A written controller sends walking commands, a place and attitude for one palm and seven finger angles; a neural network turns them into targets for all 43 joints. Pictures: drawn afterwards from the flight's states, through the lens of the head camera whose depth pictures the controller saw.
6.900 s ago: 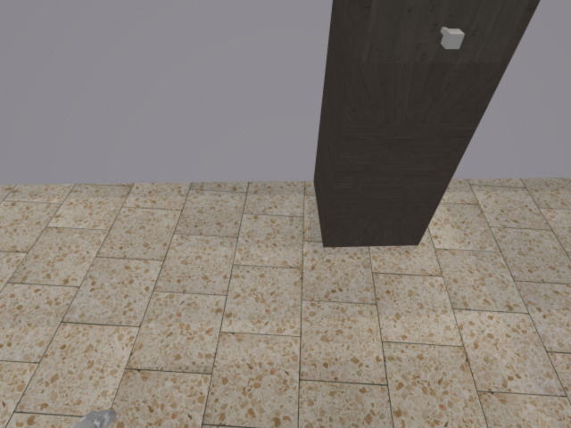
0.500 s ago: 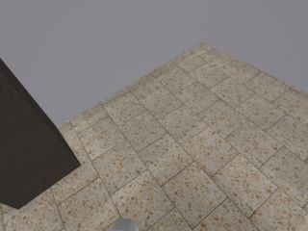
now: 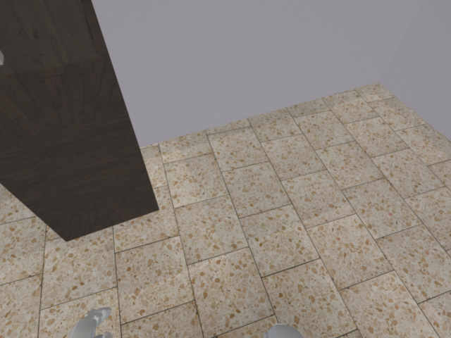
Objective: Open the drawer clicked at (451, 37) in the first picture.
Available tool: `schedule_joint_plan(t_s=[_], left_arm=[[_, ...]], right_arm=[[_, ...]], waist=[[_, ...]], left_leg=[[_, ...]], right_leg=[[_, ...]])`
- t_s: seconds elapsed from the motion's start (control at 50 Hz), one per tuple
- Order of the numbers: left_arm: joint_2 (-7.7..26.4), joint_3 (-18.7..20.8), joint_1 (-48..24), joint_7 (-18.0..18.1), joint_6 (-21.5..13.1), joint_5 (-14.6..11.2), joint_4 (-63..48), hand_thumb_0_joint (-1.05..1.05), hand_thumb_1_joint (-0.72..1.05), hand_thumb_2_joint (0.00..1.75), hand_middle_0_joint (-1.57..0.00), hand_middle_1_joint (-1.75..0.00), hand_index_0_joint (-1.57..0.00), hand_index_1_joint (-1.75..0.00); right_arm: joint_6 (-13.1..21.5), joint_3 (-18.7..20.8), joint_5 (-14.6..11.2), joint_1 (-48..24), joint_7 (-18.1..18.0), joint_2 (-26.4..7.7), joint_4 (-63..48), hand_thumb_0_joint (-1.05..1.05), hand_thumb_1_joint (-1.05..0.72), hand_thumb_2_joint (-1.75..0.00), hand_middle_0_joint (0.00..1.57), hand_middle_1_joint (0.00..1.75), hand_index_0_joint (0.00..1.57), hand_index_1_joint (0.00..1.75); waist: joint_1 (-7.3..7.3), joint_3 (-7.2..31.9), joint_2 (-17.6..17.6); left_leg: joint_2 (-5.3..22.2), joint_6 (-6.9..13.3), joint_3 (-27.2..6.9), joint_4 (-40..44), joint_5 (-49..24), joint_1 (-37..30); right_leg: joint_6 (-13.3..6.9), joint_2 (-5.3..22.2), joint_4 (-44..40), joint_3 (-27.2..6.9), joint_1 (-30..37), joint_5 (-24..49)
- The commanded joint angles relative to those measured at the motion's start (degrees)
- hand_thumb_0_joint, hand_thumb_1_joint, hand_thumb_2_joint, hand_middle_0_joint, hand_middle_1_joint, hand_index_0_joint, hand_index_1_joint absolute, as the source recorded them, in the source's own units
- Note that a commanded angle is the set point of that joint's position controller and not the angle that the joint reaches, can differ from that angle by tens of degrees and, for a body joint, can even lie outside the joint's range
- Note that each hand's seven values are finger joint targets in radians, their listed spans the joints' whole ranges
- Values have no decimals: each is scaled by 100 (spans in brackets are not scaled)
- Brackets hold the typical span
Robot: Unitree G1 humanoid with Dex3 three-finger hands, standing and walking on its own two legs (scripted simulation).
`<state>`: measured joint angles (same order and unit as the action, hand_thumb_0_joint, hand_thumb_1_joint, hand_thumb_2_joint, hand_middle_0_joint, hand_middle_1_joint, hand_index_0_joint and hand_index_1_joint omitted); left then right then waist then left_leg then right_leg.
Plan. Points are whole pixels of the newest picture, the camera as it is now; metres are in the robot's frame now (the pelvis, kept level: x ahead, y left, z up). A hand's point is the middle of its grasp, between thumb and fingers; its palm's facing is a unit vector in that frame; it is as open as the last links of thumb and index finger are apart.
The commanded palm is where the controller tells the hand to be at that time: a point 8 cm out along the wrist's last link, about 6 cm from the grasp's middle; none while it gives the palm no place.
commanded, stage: turn to face it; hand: left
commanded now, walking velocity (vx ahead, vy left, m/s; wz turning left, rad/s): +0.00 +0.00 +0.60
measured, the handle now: out of the picture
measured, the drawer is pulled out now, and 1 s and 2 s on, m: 0.00 0.00 0.00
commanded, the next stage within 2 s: take the last steps up to it in 0.54 s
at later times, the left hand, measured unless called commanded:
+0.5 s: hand out of the picture -0.01 +0.17 -0.16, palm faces +0.31 -0.91 -0.27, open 7.3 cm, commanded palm none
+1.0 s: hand out of the picture -0.05 +0.22 -0.17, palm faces +0.40 -0.90 -0.18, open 7.3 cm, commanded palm none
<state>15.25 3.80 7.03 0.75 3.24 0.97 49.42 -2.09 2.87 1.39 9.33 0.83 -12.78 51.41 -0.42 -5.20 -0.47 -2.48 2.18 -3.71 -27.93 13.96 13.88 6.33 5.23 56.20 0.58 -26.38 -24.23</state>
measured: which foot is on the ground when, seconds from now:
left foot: down 0.00-0.16, up 0.18-0.58, down 0.60-1.00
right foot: up 0.00-0.14, down 0.16-0.60, up 0.62-1.00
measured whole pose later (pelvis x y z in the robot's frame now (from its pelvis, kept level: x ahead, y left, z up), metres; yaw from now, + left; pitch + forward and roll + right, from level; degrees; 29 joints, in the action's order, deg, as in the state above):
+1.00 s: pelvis -0.01 +0.02 +0.01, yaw +23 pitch -2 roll -1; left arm 12.2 2.4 14.7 -0.6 2.0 2.0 59.4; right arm 1.6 1.9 1.2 18.7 -0.9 -9.5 58.9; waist -0.3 0.5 -1.7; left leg -2.6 4.4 2.6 -18.3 12.0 4.4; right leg 4.3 6.1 54.9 3.2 -24.6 -18.2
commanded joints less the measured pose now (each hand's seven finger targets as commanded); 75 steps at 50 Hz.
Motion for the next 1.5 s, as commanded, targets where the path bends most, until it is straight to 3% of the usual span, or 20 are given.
schedule_joint_plan(t_s=[0.0,0.1,0.14,0.16,0.28,0.48,0.54,0.56,0.58,0.6,0.62,0.74,0.98,1.1,1.16,1.18,1.22,1.26,1.32,1.48], left_arm=[[356,75,-163,38,-183,-46,-554,0,90,90,-20,-30,-20,-30],[508,106,516,77,-326,-91,-447,0,90,90,-20,-30,-20,-30],[1380,259,792,153,-409,48,-444,0,90,90,-20,-30,-20,-30],[1305,222,805,162,-371,9,-463,0,90,90,-20,-30,-20,-30],[571,46,89,130,-396,10,-497,0,90,90,-20,-30,-20,-30],[902,167,1004,118,-341,102,42,0,90,90,-20,-30,-20,-30],[896,182,904,104,-308,46,149,0,90,90,-20,-30,-20,-30],[786,159,855,95,-277,-19,143,0,90,90,-20,-30,-20,-30],[419,89,986,74,-234,-70,15,0,90,90,-20,-30,-20,-30],[172,-36,729,89,-192,-46,-127,0,90,90,-20,-30,-20,-30],[275,-14,653,107,-138,-26,-46,0,90,90,-20,-30,-20,-30],[194,-22,864,-94,-213,65,559,0,90,90,-20,-30,-20,-30],[-21,-67,140,-149,-315,63,465,0,90,90,-20,-30,-20,-30],[-228,-54,17,-170,-401,36,435,0,90,90,-20,-30,-20,-30],[-185,0,924,-137,-490,41,806,0,90,90,-20,-30,-20,-30],[70,50,1404,-98,-551,54,959,0,90,90,-20,-30,-20,-30],[805,176,2404,2,-606,15,1162,0,90,90,-20,-30,-20,-30],[513,129,1704,23,-644,-23,1040,0,90,90,-20,-30,-20,-30],[-166,-66,1227,50,-703,-19,986,0,90,90,-20,-30,-20,-30],[-192,-148,1876,69,-863,25,1319,0,90,90,-20,-30,-20,-30]], right_arm=[[98,396,15,275,-94,-1268,-316,0,-90,-90,20,30,20,30],[67,413,-46,25,-79,-1162,-413,0,-90,-90,20,30,20,30],[76,316,-99,215,-40,-541,-583,0,-90,-90,20,30,20,30],[30,386,-47,152,-57,-843,-576,0,-90,-90,20,30,20,30],[-160,353,-18,435,98,-616,-128,0,-90,-90,20,30,20,30],[-48,139,-93,-269,46,-374,-212,0,-90,-90,20,30,20,30],[51,115,-91,206,1,-453,-43,0,-90,-90,20,30,20,30],[117,167,-79,491,4,-678,44,0,-90,-90,20,30,20,30],[168,285,-38,633,-18,-1250,18,0,-90,-90,20,30,20,30],[131,344,-52,864,-76,-1570,69,0,-90,-90,20,30,20,30],[110,303,-22,753,-129,-1431,114,0,-90,-90,20,30,20,30],[307,81,-41,459,-208,-812,194,0,-90,-90,20,30,20,30],[488,107,-9,1450,-252,-530,727,0,-90,-90,20,30,20,30],[478,107,32,1516,-237,-552,939,0,-90,-90,20,30,20,30],[462,79,9,1430,-230,-438,1056,0,-90,-90,20,30,20,30],[484,56,-24,1463,-205,-270,1059,0,-90,-90,20,30,20,30],[474,6,-39,1248,-139,-81,740,0,-90,-90,20,30,20,30],[418,120,-5,1109,-74,-128,811,0,-90,-90,20,30,20,30],[283,115,22,1356,-30,181,1026,0,-90,-90,20,30,20,30],[241,104,1,660,58,206,722,0,-90,-90,20,30,20,30]], waist=[[-184,796,899],[195,1001,711],[299,1151,-1804],[297,1120,-1268],[-133,285,-987],[341,558,-1232],[62,866,-1045],[-117,1026,-484],[-164,1168,1208],[-302,1090,1809],[-253,975,1213],[-45,475,799],[-218,-187,707],[-136,-239,643],[271,106,211],[470,321,-309],[765,551,-1706],[461,47,-1029],[37,-323,-460],[70,-392,-586]], left_leg=[[1424,795,-1574,492,-2873,-649],[945,342,-1681,-237,-2294,354],[-351,-501,-75,-2396,1946,2169],[-40,-450,-270,-3428,2144,1941],[345,-612,144,-4347,612,1822],[349,-558,811,-1668,1257,900],[276,-449,918,-153,203,-105],[531,-372,693,568,-649,-848],[1811,96,-937,801,-2157,-1688],[2596,736,-1630,846,-3918,-1453],[2616,938,-1163,774,-3678,-1128],[1590,578,-613,1470,-597,-987],[1860,935,-1148,2048,539,-1009],[1774,855,-991,1821,596,-308],[1305,479,-449,825,638,329],[945,280,-132,-37,761,886],[252,-24,572,-2727,1990,2381],[669,-29,276,-3643,1102,2401],[904,-192,345,-3666,80,1947],[1000,-414,606,-2646,-545,2223]], right_leg=[[-53,-190,-755,-15,74,-73],[-167,-279,-3181,14,1980,1291],[-1098,2239,-3916,-2239,3136,2607],[-1504,2442,-3853,-2045,2405,2748],[-1098,1247,-3870,-68,1501,2133],[-1362,1559,-3319,205,2079,3509],[-1007,1363,-2685,501,1871,3455],[-725,1168,-2037,772,1429,2929],[-313,466,-963,1015,102,739],[-174,161,-188,610,-359,-1359],[-275,254,306,262,-154,-1180],[-253,126,830,207,-540,374],[-269,220,-581,137,-791,585],[-384,-1,-1809,342,337,579],[-424,-233,-2806,542,1981,1165],[-546,97,-3234,84,2841,824],[-1405,2120,-4695,-2845,3392,-831],[-1421,1923,-5022,-2542,2231,-1692],[-1094,1299,-5017,-1007,1342,-193],[-1316,1113,-4895,-106,1746,1823]])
